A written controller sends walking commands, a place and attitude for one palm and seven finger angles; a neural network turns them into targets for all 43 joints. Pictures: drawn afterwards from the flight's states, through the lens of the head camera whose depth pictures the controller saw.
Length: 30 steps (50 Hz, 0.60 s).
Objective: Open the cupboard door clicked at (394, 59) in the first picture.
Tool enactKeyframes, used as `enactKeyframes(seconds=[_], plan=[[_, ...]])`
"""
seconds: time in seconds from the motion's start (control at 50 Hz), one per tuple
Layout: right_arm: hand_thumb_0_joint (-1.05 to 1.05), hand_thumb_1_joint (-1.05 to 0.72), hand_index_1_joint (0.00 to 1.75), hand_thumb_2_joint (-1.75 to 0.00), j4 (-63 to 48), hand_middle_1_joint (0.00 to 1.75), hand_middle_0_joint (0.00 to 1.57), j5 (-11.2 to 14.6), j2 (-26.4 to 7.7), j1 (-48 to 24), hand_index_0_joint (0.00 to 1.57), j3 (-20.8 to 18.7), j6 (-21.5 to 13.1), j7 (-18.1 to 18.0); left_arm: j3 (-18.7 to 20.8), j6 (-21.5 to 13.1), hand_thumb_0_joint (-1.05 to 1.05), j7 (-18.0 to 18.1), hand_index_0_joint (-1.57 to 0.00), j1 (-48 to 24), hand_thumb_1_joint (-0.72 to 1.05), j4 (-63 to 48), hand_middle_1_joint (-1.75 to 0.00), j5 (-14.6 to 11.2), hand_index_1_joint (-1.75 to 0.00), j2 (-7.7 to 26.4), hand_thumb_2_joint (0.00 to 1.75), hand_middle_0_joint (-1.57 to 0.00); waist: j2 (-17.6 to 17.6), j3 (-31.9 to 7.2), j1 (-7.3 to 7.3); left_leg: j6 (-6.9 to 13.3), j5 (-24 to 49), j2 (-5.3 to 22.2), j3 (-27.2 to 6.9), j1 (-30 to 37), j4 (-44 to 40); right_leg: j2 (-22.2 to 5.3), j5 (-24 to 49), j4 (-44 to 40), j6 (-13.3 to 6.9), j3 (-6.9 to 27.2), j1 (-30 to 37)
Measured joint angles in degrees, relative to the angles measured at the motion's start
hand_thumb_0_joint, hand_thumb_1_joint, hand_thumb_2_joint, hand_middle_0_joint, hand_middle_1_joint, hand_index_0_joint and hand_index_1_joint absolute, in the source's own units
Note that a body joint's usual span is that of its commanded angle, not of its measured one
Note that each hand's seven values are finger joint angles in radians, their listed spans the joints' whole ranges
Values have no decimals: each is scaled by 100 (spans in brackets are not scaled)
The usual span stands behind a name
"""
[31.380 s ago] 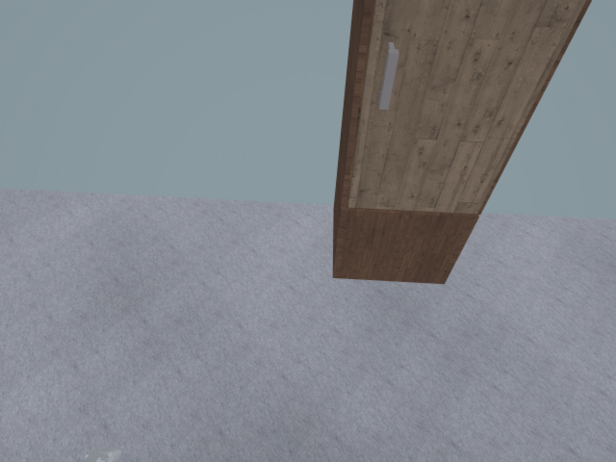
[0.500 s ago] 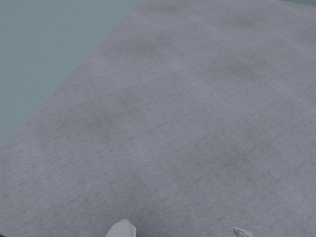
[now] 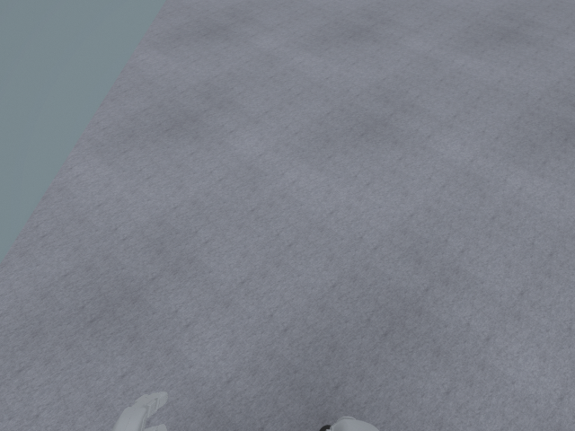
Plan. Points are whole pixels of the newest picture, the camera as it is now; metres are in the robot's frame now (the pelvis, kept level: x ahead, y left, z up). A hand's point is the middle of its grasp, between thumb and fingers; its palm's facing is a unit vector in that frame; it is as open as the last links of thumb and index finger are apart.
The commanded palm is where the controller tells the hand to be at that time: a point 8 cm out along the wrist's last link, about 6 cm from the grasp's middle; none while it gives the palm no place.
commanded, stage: walk to a spot facing it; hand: left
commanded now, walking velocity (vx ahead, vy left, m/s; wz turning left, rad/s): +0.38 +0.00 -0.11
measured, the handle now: out of the picture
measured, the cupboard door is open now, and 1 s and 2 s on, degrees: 44 44 44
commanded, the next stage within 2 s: turn to face it in 0.20 s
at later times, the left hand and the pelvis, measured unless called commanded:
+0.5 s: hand (185, 381) +0.22 +0.19 -0.18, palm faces +0.09 -0.98 -0.18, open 7.3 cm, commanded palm none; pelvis +0.24 +0.01 +0.00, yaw +2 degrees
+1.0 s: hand (200, 317) +0.32 +0.17 -0.15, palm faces +0.37 -0.90 -0.24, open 7.3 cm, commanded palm none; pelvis +0.33 -0.03 +0.02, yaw +23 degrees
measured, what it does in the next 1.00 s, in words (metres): walks ahead, turning left: left foot, then right foot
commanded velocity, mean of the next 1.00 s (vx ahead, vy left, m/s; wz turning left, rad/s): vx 0.08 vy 0.00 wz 0.44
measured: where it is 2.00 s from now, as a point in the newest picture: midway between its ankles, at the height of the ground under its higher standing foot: (312, 354)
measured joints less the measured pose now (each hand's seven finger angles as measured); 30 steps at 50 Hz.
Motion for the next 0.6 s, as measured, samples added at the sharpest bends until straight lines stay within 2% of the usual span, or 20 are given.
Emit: enactKeyframes(seconds=[0.04,0.06,0.1,0.14,0.24,0.34,0.38,0.4,0.42,0.46,0.48,0.52,0.6], plan=[[1,-91,30,-90,137,30,20,54,9,-137,20,-9,108,15,-3,-98,0,86,-20,1,91,-14,-29,-72,-30,-46,90,-19,36,83,-3,105,-191,-43,-471,-752,1884,79,-276,182,-15,-34,160],[1,-91,30,-90,158,30,20,59,16,-235,20,-24,138,13,-14,-102,0,133,-20,55,91,-6,-29,-94,-30,-75,90,-20,44,83,-12,130,-65,-67,-614,-1105,2482,120,-338,69,-5,-50,324],[1,-91,30,-90,102,30,20,41,47,-465,20,-43,156,6,-43,-100,0,203,-20,231,91,65,-29,-105,-30,-127,90,-20,20,22,-28,122,244,-39,-710,-1675,2834,197,-278,-359,57,-55,686],[1,-91,30,-90,-46,30,20,26,106,-702,20,-57,132,15,-36,-116,0,251,-20,434,92,184,-29,-109,-30,-168,90,-20,-46,-69,-39,86,469,6,-714,-2075,2486,251,-219,-798,18,-34,1020],[1,-91,30,-90,-389,30,20,17,210,-1274,20,-82,55,71,-17,-169,-2,250,-21,829,95,463,-30,-101,-30,-64,90,-20,-91,-188,77,59,1149,20,-709,-2541,1120,351,-293,-1461,25,-5,1715],[1,-93,30,-90,-523,30,20,37,95,-1791,20,-81,-7,117,-98,-165,-1,242,-20,1188,93,754,-30,-96,-30,-121,90,-20,-97,-118,251,185,1505,-188,-590,-2369,73,347,-788,-1471,176,-35,2342],[1,-92,30,-90,-582,30,20,20,38,-1908,20,-49,-91,98,-127,-135,-1,267,-20,1361,93,849,-30,-108,-30,-163,90,-20,-110,-85,274,323,2067,-342,-521,-2062,-421,283,-1174,-1029,271,-65,2434],[0,-92,30,-90,-622,30,20,-7,-13,-1926,20,-35,-151,77,-141,-98,0,279,-20,1459,92,875,-30,-126,-30,-204,90,-20,-44,-113,285,535,2250,-334,-552,-1951,-450,272,-1378,-436,331,-110,2264],[0,-92,30,-90,-640,30,20,-19,9,-1961,20,-37,-183,39,-153,-45,0,292,-20,1474,92,898,-30,-144,-30,-191,90,-20,-111,-101,265,647,1977,-390,-539,-1965,-218,198,-1615,460,374,-46,1956],[0,-92,30,-90,-694,30,20,-7,54,-1937,20,-1,-185,-26,-168,86,0,327,-20,1378,92,865,-30,-150,-30,-153,90,-20,-224,-81,282,678,1516,-499,-538,-1919,6,171,-1852,2154,453,214,1229],[0,-92,30,-90,-711,30,20,-3,65,-1888,20,4,-171,-53,-160,138,0,332,-20,1283,92,819,-30,-142,-30,-148,90,-20,-227,-82,288,659,1432,-544,-579,-1869,-25,156,-1823,2696,502,274,895],[0,-91,30,-90,-700,30,20,1,78,-1770,20,13,-115,-91,-132,212,0,314,-20,1046,92,653,-29,-122,-30,-160,90,-20,-192,-77,307,557,1494,-630,-704,-1746,-238,66,-1627,3019,609,341,386],[0,-91,30,-90,-616,30,20,-12,86,-1590,20,19,92,-59,-89,274,0,274,-20,622,91,212,-29,-107,-30,-231,90,-20,-44,-89,307,540,1607,-727,-1015,-1607,-573,-82,-1313,2072,725,490,-67]])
